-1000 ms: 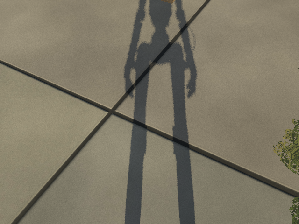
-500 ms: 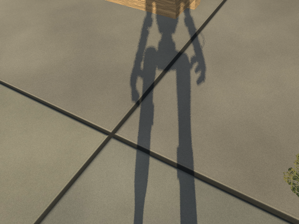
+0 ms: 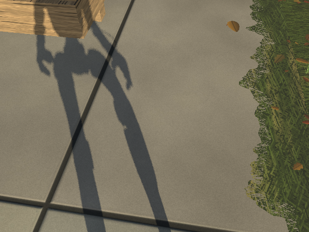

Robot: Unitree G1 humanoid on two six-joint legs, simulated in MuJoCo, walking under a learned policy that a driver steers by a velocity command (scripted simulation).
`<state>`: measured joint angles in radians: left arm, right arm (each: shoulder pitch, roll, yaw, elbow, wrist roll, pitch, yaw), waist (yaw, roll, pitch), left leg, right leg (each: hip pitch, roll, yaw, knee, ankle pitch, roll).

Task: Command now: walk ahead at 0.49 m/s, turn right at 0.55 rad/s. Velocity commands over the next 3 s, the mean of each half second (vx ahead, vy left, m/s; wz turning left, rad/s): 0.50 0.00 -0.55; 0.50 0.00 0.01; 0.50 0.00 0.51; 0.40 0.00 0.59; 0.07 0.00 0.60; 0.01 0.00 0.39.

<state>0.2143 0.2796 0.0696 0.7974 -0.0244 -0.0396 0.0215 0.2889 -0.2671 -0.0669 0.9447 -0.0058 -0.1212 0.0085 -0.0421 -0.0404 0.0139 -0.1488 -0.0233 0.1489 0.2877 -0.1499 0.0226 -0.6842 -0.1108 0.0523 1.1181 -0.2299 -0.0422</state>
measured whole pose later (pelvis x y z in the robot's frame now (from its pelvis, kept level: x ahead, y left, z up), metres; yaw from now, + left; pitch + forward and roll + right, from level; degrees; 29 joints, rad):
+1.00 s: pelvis +0.56 -0.13 +0.00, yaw -13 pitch +2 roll +0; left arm 0.22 0.27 0.04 0.71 0.01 -0.11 0.00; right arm 0.28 -0.27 -0.05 0.81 0.01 -0.08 0.04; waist -0.03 -0.03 0.03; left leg -0.29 -0.11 -0.02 0.39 -0.13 0.09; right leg -0.51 -0.04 0.06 1.12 -0.32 -0.01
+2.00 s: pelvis +1.04 -0.11 -0.01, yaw +23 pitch +3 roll -1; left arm 0.16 0.32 0.05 0.73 0.01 -0.07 0.02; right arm 0.17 -0.31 -0.07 0.60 0.00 -0.02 0.02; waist 0.00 -0.01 0.08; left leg -0.41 -0.09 -0.03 0.50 -0.13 0.08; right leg -0.54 -0.06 0.05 1.21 -0.45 0.06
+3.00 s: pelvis +1.10 -0.07 +0.00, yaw +52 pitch +1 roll -1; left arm 0.18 0.31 0.07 0.78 0.00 0.03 0.03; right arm 0.15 -0.23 -0.03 0.66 -0.01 0.01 -0.01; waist 0.01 -0.05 0.03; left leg -0.23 -0.05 -0.02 0.44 -0.22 0.05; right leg -0.41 -0.06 0.02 0.88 -0.38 0.09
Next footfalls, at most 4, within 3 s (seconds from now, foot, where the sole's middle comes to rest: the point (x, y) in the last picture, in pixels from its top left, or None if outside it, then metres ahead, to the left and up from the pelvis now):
0.26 right None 0.28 -0.18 -0.78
0.80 left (175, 198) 0.65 -0.08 -0.78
1.32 right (217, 153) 0.88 -0.32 -0.78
1.84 left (155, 120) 1.12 -0.01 -0.78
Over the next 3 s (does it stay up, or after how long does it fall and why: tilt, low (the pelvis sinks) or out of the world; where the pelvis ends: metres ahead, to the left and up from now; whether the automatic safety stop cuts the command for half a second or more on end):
stays up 1.10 -0.07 0.00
